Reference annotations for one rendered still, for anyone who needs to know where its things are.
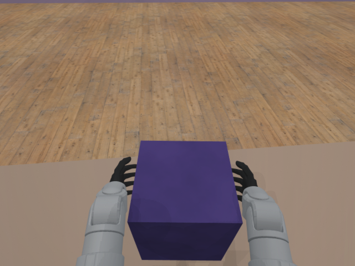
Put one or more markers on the robot left hand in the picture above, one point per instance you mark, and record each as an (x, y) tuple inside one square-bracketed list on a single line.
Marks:
[(119, 171)]

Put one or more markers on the robot right forearm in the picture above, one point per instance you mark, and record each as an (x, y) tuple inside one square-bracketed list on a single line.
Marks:
[(266, 229)]

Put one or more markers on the robot left forearm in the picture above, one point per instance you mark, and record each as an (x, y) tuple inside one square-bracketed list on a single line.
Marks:
[(103, 242)]

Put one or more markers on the robot right hand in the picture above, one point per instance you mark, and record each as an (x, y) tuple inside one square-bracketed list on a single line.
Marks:
[(247, 179)]

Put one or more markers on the carton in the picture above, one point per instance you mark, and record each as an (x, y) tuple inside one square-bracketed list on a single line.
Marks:
[(184, 204)]

